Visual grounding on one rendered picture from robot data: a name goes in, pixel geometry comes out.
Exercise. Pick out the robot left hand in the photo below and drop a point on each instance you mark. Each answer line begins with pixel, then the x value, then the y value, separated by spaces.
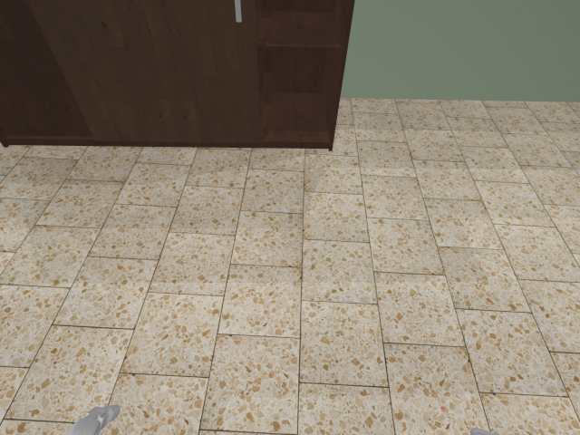
pixel 95 420

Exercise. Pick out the wardrobe door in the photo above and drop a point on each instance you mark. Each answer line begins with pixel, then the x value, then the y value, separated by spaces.
pixel 35 98
pixel 158 70

